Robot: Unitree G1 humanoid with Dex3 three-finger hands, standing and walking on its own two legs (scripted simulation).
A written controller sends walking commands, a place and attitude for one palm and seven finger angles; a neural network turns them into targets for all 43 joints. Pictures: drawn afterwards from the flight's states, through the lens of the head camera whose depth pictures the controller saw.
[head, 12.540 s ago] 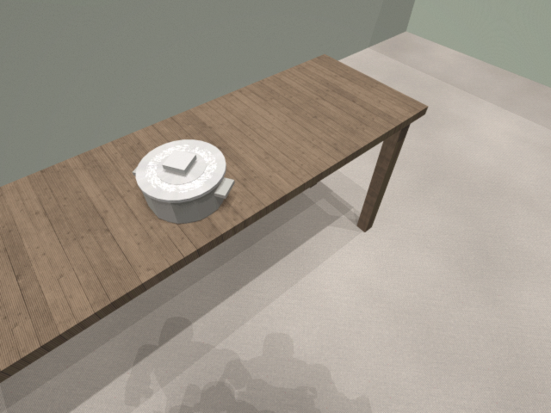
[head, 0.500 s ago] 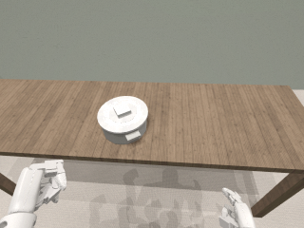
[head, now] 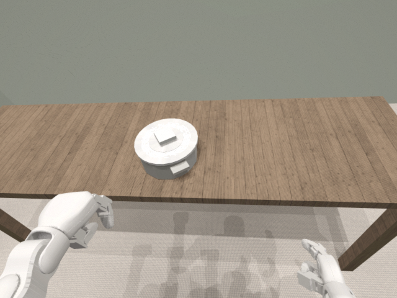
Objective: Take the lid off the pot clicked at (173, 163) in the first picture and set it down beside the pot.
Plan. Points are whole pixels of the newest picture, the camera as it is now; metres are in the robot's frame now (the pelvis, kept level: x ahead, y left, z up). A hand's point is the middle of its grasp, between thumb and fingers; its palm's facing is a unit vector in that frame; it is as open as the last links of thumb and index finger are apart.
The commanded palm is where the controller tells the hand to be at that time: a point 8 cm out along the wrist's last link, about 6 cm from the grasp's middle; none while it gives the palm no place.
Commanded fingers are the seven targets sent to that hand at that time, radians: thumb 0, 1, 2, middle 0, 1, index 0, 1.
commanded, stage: reach forward and open the fingers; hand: left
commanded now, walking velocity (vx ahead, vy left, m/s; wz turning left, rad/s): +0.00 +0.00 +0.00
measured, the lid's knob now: (164, 135) +0.56 +0.18 -0.02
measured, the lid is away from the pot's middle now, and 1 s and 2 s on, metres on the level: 0.00 0.00 0.00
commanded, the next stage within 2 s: move the open hand above the knob in 0.54 s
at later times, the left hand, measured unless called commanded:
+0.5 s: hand (95, 207) +0.27 +0.26 +0.05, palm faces -0.25 -0.10 -0.96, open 9.9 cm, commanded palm +0.26 +0.26 +0.11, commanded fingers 0.00 -0.23 1.25 -0.81 -0.08 -0.81 -0.08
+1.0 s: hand (117, 182) +0.33 +0.23 +0.04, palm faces -0.29 -0.11 -0.95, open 10.1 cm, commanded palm +0.33 +0.24 +0.11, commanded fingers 0.00 -0.23 1.26 -0.81 -0.08 -0.81 -0.08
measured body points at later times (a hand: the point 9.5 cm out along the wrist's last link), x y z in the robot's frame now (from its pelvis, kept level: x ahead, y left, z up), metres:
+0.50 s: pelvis -0.01 +0.02 +0.00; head +0.01 -0.02 +0.45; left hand +0.27 +0.26 +0.10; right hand +0.19 -0.21 -0.11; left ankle +0.05 +0.11 -0.74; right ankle -0.02 -0.12 -0.74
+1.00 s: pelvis +0.02 +0.01 +0.00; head +0.05 -0.03 +0.45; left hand +0.34 +0.24 +0.10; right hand +0.20 -0.22 -0.12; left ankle +0.05 +0.11 -0.74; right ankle -0.02 -0.12 -0.74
